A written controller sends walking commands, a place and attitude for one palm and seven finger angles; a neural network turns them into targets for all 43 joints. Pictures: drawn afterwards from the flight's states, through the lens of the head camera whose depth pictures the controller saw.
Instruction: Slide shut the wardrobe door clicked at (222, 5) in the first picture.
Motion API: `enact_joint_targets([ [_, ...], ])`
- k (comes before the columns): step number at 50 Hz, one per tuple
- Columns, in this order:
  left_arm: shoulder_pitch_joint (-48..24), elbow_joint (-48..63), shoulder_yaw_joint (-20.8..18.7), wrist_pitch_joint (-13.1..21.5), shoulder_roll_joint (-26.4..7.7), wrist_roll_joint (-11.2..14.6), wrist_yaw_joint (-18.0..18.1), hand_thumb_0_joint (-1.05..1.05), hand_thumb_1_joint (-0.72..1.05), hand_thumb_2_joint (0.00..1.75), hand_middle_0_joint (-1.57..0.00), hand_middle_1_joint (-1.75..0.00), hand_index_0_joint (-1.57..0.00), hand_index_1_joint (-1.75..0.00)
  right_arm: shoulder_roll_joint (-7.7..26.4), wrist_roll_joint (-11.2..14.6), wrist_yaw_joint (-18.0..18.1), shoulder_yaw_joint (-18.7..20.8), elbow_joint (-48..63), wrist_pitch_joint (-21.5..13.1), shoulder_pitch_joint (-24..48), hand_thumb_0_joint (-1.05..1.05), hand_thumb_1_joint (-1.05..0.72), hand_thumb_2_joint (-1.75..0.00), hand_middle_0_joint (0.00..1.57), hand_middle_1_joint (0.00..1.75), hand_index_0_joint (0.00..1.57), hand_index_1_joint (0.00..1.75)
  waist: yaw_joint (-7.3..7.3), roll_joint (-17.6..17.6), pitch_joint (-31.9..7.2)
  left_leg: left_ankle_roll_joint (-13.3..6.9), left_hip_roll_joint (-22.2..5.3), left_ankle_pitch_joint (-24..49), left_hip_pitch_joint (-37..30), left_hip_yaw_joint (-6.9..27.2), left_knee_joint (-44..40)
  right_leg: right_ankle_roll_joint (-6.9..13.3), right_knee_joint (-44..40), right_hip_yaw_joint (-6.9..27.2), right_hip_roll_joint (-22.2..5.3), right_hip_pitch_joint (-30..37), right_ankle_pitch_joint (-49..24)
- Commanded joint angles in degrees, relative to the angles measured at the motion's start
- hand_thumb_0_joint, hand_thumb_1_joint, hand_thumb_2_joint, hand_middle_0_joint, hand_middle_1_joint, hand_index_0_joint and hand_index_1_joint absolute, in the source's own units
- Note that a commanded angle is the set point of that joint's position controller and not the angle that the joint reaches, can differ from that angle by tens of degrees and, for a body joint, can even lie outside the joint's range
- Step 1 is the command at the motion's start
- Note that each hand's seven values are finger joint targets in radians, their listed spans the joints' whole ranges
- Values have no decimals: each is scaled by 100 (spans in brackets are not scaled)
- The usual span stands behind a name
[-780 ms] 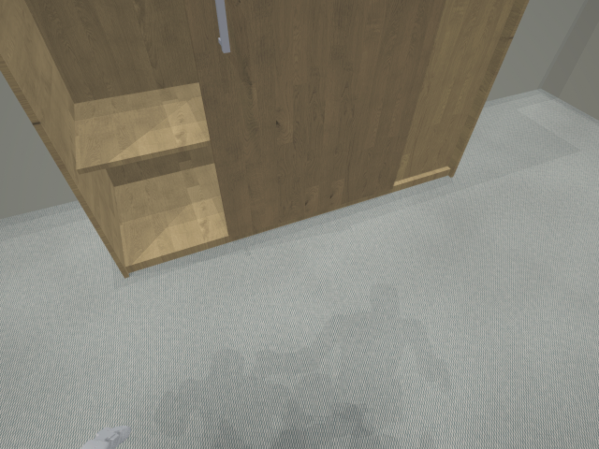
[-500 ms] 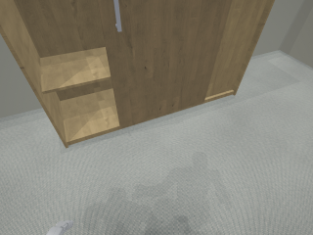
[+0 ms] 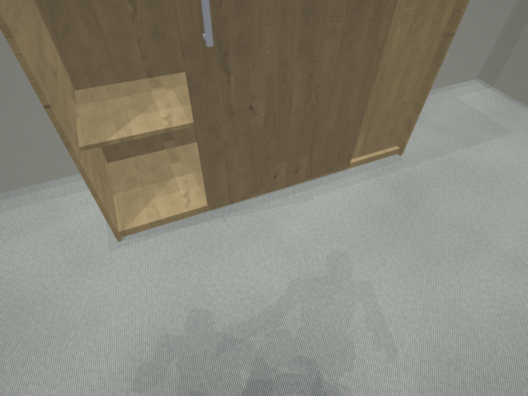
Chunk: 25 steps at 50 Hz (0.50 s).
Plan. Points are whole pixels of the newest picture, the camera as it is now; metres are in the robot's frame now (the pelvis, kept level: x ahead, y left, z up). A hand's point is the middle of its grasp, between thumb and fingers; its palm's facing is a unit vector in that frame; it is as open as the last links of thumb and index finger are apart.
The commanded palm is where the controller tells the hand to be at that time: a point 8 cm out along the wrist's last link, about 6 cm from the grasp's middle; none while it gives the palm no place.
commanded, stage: stand and wait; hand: right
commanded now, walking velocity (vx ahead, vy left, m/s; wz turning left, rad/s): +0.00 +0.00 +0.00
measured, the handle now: (204, 9) +1.07 +0.25 +0.16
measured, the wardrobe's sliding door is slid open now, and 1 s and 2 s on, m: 0.42 0.42 0.42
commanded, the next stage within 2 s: look at it before walking up in 0.04 s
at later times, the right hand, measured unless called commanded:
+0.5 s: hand out of the picture +0.08 -0.25 -0.16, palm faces -0.04 +0.94 -0.33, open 7.4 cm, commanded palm none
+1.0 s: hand out of the picture +0.06 -0.22 -0.18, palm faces +0.01 +0.97 -0.23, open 7.4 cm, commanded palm none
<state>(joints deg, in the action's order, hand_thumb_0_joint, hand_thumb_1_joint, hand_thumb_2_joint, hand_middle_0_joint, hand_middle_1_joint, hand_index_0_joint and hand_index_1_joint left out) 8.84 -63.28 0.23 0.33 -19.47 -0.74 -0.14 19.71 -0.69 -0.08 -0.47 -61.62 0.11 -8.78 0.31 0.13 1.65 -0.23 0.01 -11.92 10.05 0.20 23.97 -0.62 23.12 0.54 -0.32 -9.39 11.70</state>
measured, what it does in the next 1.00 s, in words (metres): shifts its weight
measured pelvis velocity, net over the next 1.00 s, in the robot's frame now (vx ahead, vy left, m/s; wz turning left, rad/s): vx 0.05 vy -0.01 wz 0.00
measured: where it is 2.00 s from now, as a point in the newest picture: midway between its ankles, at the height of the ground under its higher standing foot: (274, 368)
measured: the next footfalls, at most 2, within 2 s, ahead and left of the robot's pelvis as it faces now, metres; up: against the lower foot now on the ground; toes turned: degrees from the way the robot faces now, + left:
left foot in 1.48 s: +0.38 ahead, +0.10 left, +0.00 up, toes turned +14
right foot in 1.86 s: +0.47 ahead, -0.12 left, +0.00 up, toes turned +8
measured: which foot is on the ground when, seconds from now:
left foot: down 0.00-1.00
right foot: down 0.00-1.00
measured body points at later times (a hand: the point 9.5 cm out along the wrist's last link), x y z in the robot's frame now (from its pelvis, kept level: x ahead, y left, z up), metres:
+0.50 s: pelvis +0.01 +0.00 +0.00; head +0.01 -0.01 +0.45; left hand +0.08 +0.29 -0.13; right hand +0.08 -0.30 -0.13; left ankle +0.01 +0.12 -0.74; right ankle +0.01 -0.13 -0.74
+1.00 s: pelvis +0.05 -0.01 -0.01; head +0.04 -0.02 +0.44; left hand +0.08 +0.25 -0.15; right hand +0.06 -0.27 -0.16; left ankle +0.01 +0.12 -0.74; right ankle +0.02 -0.12 -0.74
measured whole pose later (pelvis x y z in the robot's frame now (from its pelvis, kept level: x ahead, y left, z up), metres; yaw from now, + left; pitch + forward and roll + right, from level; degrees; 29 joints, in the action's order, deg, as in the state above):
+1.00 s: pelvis +0.05 -0.01 -0.01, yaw +0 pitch +0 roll +1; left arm 14.0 -63.4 0.3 -0.1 -14.8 -1.4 -0.4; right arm 14.7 -1.3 -0.5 0.4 -61.6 0.3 -16.3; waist -0.7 0.1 -2.1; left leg -0.3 0.7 -17.5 8.7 0.2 26.2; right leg 0.4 33.7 -1.7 -1.8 -12.2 23.6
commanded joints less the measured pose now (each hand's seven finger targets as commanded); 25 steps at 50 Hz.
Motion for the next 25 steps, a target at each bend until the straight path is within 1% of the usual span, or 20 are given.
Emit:
enact_joint_targets([
  [1, -348, 374, -244, 140, -1157, 14, 64, 0, 90, 90, -20, -30, -20, -30, 1180, 16, 68, 255, 374, -168, 266, 0, -90, -90, 20, 30, 20, 30, -34, 91, -227, -207, -689, -54, 42, 755, -636, 214, -415, 550, -571, -42, -257],
  [6, -332, 337, -248, 149, -1161, 18, 68, 0, 90, 90, -20, -30, -20, -30, 1173, 14, 73, 249, 360, -172, 290, 0, -90, -90, 20, 30, 20, 30, -25, 32, -228, -195, -667, 173, 15, 716, -587, 204, -440, 548, -600, -19, -389],
  [7, -333, 333, -242, 156, -1164, 16, 71, 0, 90, 90, -20, -30, -20, -30, 1158, 18, 74, 246, 350, -170, 284, 0, -90, -90, 20, 30, 20, 30, -25, 26, -276, -191, -667, 205, -16, 718, -570, 211, -458, 556, -608, 7, -408],
  [10, -358, 333, -237, 156, -1157, 17, 72, 0, 90, 90, -20, -30, -20, -30, 1149, 12, 69, 241, 346, -162, 294, 0, -90, -90, 20, 30, 20, 30, -35, -10, -183, -175, -655, 144, 2, 713, -588, 215, -512, 568, -609, -54, -313],
  [13, -367, 330, -249, 155, -1152, 14, 71, 0, 90, 90, -20, -30, -20, -30, 1148, 7, 70, 247, 337, -167, 288, 0, -90, -90, 20, 30, 20, 30, -26, 22, -242, -178, -667, 158, 20, 727, -609, 214, -492, 545, -613, 29, -347],
  [17, -373, 333, -249, 163, -1149, 19, 71, 0, 90, 90, -20, -30, -20, -30, 1148, 5, 74, 250, 346, -175, 292, 0, -90, -90, 20, 30, 20, 30, -28, 10, -304, -174, -671, 363, -58, 681, -572, 216, -487, 553, -628, 55, -494],
  [18, -383, 331, -242, 167, -1159, 18, 75, 0, 90, 90, -20, -30, -20, -30, 1144, 9, 71, 246, 341, -171, 287, 0, -90, -90, 20, 30, 20, 30, -30, -54, -314, -173, -672, 404, -81, 677, -561, 214, -506, 550, -636, 69, -506],
  [21, -403, 347, -253, 166, -1165, 23, 75, 0, 90, 90, -20, -30, -20, -30, 1148, 5, 72, 250, 350, -171, 284, 0, -90, -90, 20, 30, 20, 30, -35, -33, -323, -171, -655, 470, -85, 651, -546, 218, -506, 565, -635, 95, -566],
  [22, -428, 341, -245, 167, -1173, 21, 77, 0, 90, 90, -20, -30, -20, -30, 1146, 5, 70, 248, 338, -166, 287, 0, -90, -90, 20, 30, 20, 30, -39, -81, -281, -164, -664, 463, -66, 650, -549, 216, -518, 541, -644, 82, -534],
  [25, -421, 335, -241, 175, -1166, 25, 82, 0, 90, 90, -20, -30, -20, -30, 1141, 5, 71, 243, 331, -172, 277, 0, -90, -90, 20, 30, 20, 30, -28, -11, -345, -164, -669, 659, -131, 639, -528, 217, -521, 539, -649, 152, -690],
])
